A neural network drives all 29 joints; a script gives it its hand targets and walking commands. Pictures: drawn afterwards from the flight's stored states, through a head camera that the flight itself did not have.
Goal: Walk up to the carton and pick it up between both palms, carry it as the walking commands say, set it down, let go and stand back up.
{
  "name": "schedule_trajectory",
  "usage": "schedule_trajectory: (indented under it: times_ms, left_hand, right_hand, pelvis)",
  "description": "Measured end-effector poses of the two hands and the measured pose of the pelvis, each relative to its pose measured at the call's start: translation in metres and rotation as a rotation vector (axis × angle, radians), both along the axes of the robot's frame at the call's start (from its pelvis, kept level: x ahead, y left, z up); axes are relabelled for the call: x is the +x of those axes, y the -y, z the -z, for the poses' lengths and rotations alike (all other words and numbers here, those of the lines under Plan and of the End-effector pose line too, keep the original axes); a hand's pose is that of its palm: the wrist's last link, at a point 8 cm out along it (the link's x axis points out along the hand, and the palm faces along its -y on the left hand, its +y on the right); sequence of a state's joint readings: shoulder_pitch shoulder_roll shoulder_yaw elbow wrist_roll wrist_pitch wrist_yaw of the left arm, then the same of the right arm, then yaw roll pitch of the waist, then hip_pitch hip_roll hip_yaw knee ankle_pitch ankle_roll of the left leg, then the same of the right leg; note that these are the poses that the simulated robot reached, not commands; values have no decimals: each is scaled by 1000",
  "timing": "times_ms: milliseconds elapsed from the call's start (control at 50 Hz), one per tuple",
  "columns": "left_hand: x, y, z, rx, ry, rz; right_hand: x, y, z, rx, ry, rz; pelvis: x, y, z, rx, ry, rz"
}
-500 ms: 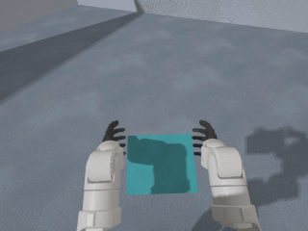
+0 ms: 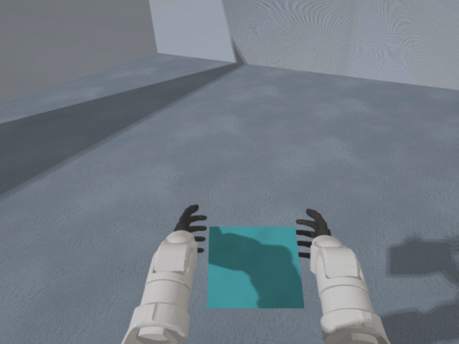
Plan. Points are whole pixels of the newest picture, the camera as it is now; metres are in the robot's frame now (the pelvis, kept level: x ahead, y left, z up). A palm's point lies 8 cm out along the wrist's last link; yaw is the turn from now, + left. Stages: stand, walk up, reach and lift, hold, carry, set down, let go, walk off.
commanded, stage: set down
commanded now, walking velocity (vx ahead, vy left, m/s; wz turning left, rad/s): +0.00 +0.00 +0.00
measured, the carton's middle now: (250, 270) +0.31 -0.04 -0.05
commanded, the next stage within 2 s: none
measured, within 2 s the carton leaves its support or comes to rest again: neither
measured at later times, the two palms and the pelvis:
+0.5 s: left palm (187, 264) +0.31 +0.09 +0.00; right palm (314, 263) +0.29 -0.17 -0.01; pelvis -0.02 -0.02 -0.01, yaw +1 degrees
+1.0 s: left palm (195, 285) +0.33 +0.08 -0.11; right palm (305, 290) +0.29 -0.17 -0.11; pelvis -0.04 +0.01 -0.06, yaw +0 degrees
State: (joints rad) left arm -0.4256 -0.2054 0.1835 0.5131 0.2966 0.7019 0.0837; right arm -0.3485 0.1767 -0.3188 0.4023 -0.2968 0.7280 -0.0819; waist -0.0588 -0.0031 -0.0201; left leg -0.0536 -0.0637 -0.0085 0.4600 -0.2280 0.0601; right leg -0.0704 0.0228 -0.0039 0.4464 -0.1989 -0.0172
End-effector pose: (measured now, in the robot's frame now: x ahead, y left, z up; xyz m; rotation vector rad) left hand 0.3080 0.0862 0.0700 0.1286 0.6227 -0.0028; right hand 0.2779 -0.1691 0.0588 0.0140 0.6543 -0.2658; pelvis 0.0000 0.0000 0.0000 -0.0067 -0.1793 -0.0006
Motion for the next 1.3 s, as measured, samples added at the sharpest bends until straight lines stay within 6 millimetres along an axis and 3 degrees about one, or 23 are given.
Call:
schedule_trajectory:
  times_ms: [120,360,680,1040,1300]
  left_hand:
    - [0,2,8,-24,-27,-42]
    - [-1,5,49,-34,-64,-63]
    - [8,-1,105,-35,-45,-90]
    - [18,8,185,-52,-1,-124]
    - [25,9,229,-60,0,-153]
  right_hand:
    - [3,2,4,2,-28,-21]
    - [9,5,42,-26,-75,-33]
    - [14,-4,100,-10,-58,-3]
    - [18,0,181,-7,-10,51]
    - [31,1,220,0,2,45]
  pelvis:
    - [-4,11,3,-1,-1,-5]
    - [-10,24,9,3,-75,-15]
    - [-25,13,26,-1,-253,-8]
    - [-42,-6,70,2,-467,8]
    - [-45,-4,107,-2,-551,1]
